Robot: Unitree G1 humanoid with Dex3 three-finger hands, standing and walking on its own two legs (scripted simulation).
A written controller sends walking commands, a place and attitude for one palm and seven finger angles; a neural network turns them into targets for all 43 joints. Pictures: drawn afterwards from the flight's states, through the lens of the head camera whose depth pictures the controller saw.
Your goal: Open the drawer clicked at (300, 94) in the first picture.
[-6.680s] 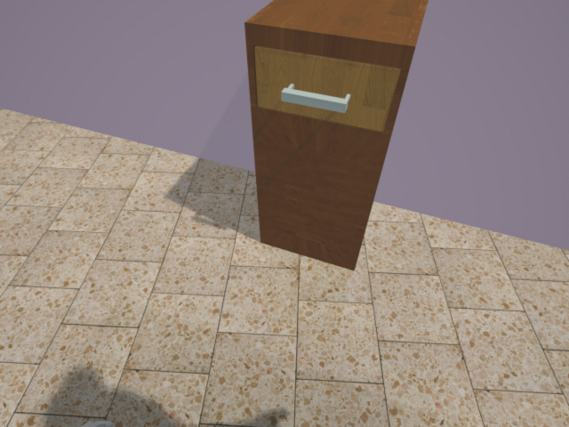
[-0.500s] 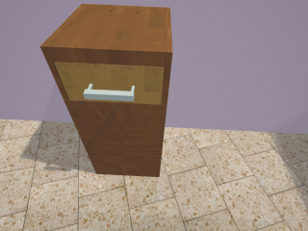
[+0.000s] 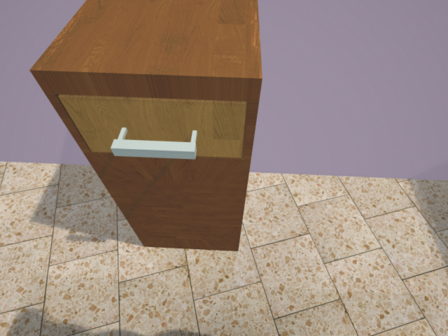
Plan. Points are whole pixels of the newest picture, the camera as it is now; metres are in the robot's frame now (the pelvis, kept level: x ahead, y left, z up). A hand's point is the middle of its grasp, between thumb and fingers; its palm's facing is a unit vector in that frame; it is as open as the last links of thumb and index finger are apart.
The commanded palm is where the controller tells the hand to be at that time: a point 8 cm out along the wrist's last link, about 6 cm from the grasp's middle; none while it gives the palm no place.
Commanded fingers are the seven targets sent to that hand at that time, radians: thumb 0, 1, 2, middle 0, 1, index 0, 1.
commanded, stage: come to a stop and stand still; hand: left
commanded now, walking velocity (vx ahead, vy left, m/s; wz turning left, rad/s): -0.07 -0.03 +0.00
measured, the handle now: (156, 141) +0.49 +0.19 +0.01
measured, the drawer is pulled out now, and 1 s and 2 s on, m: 0.00 0.00 0.00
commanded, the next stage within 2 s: look again from close up in 0.68 s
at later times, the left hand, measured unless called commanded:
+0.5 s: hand out of the picture -0.02 +0.17 -0.17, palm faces +0.07 -0.98 -0.19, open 7.2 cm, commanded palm none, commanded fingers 0.00 0.90 0.90 -0.20 -0.30 -0.20 -0.30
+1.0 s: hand out of the picture -0.08 +0.17 -0.17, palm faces +0.03 -0.98 -0.19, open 7.3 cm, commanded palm none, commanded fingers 0.00 0.90 0.90 -0.20 -0.30 -0.20 -0.30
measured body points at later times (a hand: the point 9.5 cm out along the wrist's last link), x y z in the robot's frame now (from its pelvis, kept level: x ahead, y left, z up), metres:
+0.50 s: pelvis -0.04 -0.01 +0.01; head -0.04 +0.00 +0.46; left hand -0.02 +0.22 -0.15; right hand +0.00 -0.24 -0.15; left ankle -0.04 +0.09 -0.74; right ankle -0.01 -0.12 -0.74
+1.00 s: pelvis -0.04 +0.01 +0.00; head -0.04 +0.00 +0.45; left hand -0.08 +0.22 -0.16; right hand -0.05 -0.20 -0.17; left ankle -0.04 +0.09 -0.74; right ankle -0.01 -0.12 -0.74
